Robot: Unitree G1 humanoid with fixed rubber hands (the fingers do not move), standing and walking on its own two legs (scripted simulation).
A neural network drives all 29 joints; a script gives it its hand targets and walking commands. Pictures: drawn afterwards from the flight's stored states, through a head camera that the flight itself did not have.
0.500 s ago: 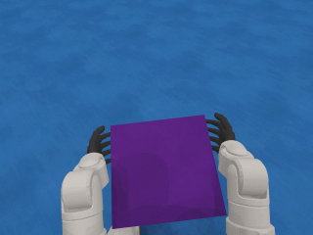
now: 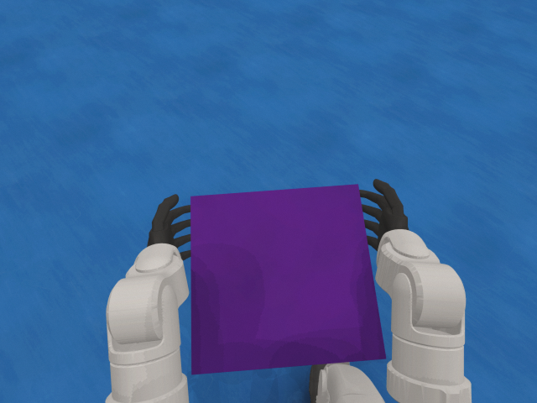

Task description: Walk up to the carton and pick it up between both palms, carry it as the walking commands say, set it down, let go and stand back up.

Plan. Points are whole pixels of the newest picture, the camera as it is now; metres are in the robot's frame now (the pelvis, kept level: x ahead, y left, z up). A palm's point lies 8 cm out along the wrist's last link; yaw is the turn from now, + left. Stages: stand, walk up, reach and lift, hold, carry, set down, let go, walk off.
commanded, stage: carry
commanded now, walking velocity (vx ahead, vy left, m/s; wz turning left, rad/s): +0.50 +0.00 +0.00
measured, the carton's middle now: (279, 277) +0.29 +0.01 -0.01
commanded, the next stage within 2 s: none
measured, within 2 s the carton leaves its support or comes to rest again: neither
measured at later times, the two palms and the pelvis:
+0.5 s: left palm (245, 71) +0.67 +0.09 +0.09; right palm (391, 80) +0.66 -0.20 +0.08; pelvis +0.36 -0.04 +0.00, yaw -1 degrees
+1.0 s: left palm out of the picture +1.05 +0.10 +0.08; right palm out of the picture +1.07 -0.18 +0.09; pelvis +0.76 -0.07 -0.02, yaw +0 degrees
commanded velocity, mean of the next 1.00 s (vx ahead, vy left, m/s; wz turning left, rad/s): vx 0.50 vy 0.00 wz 0.00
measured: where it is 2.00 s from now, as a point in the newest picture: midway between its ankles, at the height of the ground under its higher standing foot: (290, 130)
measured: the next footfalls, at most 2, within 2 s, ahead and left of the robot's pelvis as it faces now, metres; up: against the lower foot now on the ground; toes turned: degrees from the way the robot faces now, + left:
right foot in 0.12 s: +0.28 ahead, -0.11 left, +0.00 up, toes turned -10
left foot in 0.60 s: +0.61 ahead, +0.07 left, +0.00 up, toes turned +12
